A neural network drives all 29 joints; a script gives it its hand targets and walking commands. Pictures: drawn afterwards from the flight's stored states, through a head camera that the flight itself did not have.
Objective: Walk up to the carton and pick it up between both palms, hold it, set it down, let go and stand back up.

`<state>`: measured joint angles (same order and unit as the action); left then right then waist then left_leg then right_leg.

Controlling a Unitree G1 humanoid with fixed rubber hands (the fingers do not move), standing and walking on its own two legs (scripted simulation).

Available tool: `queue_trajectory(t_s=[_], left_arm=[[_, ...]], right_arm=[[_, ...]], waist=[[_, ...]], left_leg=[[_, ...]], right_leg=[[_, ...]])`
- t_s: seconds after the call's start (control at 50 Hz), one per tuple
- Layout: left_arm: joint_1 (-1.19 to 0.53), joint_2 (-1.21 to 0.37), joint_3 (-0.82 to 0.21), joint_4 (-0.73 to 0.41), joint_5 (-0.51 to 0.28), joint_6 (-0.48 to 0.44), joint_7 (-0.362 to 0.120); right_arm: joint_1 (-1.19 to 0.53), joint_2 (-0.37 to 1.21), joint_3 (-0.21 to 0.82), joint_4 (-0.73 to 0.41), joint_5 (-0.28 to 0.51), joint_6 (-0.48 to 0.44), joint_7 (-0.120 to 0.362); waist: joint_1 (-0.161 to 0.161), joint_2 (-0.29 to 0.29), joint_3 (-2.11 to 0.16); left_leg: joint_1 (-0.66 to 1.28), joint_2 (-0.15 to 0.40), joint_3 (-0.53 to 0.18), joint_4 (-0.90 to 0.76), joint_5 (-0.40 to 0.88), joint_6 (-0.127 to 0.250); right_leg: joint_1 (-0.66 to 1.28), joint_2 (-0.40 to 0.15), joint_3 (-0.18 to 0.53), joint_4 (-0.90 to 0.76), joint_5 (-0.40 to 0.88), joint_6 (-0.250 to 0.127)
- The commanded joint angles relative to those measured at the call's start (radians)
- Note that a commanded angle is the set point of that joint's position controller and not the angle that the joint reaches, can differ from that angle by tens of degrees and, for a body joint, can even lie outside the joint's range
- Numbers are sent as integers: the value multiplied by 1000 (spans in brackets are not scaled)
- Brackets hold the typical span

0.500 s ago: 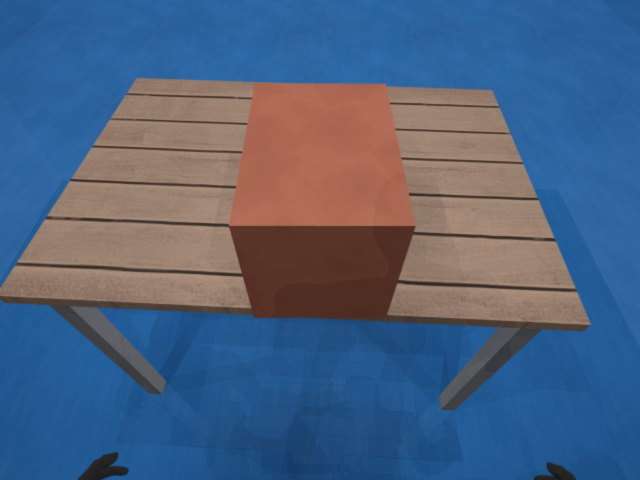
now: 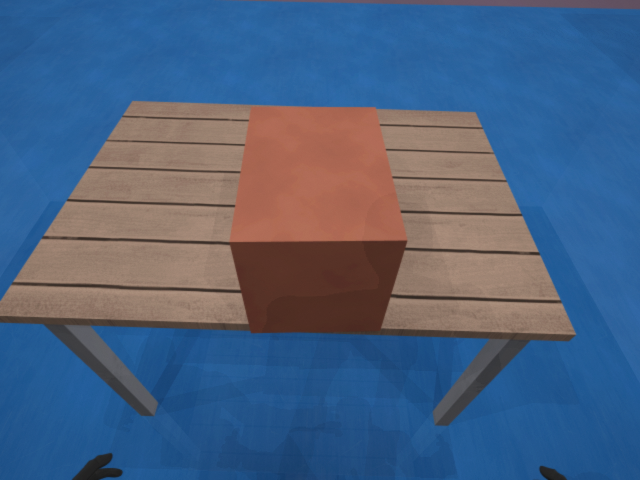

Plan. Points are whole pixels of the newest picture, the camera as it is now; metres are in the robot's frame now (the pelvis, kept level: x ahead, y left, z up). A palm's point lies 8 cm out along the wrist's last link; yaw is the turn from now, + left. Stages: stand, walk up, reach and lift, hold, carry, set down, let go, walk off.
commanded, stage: walk up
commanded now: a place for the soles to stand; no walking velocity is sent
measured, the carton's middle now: (314, 217) +0.51 +0.03 +0.00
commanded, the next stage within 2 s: reach and lift in 0.08 s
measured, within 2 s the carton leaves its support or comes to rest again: neither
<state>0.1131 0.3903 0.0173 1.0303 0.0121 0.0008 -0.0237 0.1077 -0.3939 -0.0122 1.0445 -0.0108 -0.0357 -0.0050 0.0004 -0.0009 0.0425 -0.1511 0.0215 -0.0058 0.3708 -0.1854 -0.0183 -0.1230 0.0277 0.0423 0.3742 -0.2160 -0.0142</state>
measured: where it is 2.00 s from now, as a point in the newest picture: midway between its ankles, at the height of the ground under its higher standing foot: outside the picture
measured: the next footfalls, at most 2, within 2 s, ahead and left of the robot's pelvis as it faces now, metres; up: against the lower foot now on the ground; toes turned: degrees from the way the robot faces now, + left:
none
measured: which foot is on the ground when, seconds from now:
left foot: down 0.00-1.00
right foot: down 0.00-1.00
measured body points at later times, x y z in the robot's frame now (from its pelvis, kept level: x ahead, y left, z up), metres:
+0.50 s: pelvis -0.01 +0.00 -0.01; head +0.01 +0.02 +0.44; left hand +0.18 +0.26 -0.09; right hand +0.15 -0.31 -0.08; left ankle +0.01 +0.13 -0.75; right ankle -0.01 -0.11 -0.75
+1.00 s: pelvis +0.00 +0.01 +0.00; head -0.01 +0.01 +0.45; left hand +0.18 +0.25 -0.06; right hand +0.15 -0.27 -0.05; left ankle +0.01 +0.13 -0.75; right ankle -0.01 -0.11 -0.75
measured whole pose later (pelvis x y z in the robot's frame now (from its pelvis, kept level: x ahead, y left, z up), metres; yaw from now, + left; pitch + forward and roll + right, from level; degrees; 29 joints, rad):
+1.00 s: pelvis +0.00 +0.01 +0.00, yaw -2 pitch -4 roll +0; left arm 0.28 0.21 0.04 0.31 -0.02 0.20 0.08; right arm 0.29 -0.30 -0.09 0.52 0.08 -0.11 0.12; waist 0.01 -0.02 0.04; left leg -0.08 0.02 0.03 0.31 -0.17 -0.02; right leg -0.07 0.02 0.07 0.33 -0.19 0.00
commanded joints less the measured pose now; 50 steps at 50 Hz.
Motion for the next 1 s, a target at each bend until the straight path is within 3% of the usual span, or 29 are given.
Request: queue_trajectory(t_s=[0.0, 0.04, 0.06, 0.08, 0.1, 0.12, 0.2, 0.28, 0.38, 0.56, 0.84, 0.86, 0.98], left_arm=[[-37, 189, 37, -50, 0, -16, 10], [-36, 188, 36, -47, 0, -18, 11], [-29, 187, 36, -46, 0, -18, 12], [-380, 160, 79, -391, 18, 175, 56], [-314, 142, 61, -430, 9, 288, 72], [-293, 137, 44, -488, 9, 349, 68], [-130, 124, 61, -598, 75, 445, 45], [-56, 81, 103, -655, 121, 436, 41], [-71, 43, 118, -696, 119, 429, 56], [-58, 12, 90, -775, 40, 346, 77], [66, -42, 73, -828, -26, 208, 101], [73, -51, 72, -842, -24, 200, 105], [107, -80, 69, -874, -33, 134, 122]], right_arm=[[-58, -196, -40, -55, 2, -19, -10], [-61, -191, -38, -52, 0, -18, -8], [-53, -189, -41, -49, 0, -18, -10], [-341, -40, -155, -47, -117, -153, 28], [-247, -93, -173, -51, -128, -168, 61], [-228, -123, -190, -69, -100, -160, 65], [-103, -173, -178, -110, -34, -145, 66], [-69, -185, -141, -194, 12, -134, 78], [-68, -163, -125, -278, 27, -96, 98], [-1, -108, -141, -437, 47, -81, 117], [97, -73, -148, -592, 66, -93, 116], [110, -70, -148, -598, 70, -96, 118], [125, -49, -126, -662, 108, -116, 127]], waist=[[2, 2, -61], [-1, 20, -78], [3, -8, -88], [6, -19, -27], [-20, -32, 8], [-40, -50, -49], [-37, -15, -160], [8, 1, -128], [9, 6, -61], [7, -25, -77], [2, -36, -67], [2, -17, -70], [17, -35, -52]], left_leg=[[46, 110, -98, -50, 130, 63], [60, 104, -86, -43, 138, 57], [60, 110, -91, -47, 133, 63], [-57, -36, 92, 81, -117, -42], [-13, -19, 60, 121, -133, -37], [32, -3, 56, 148, -113, -25], [158, -5, 51, 209, 80, -29], [219, -22, 48, 174, 197, -36], [216, -33, 59, 94, 96, -22], [206, -34, 78, 16, 53, -7], [224, -38, 79, -63, 118, -13], [227, -37, 77, -69, 126, -19], [203, -39, 79, -85, 130, -15]], right_leg=[[-33, -109, 95, -57, 119, -31], [-32, -119, 104, -67, 121, -30], [-13, -116, 102, -67, 127, -32], [-218, -20, -101, 33, -161, 1], [-255, -15, -87, 66, -159, -11], [-243, -4, -107, 86, -96, -13], [-206, -1, -124, 112, 193, -11], [-170, 12, -122, 74, 295, 6], [-160, 8, -103, 11, 185, 11], [-147, 9, -68, -45, 148, 18], [-111, 13, -53, -122, 117, 14], [-112, 13, -53, -126, 114, 10], [-103, 11, -33, -142, 104, 5]])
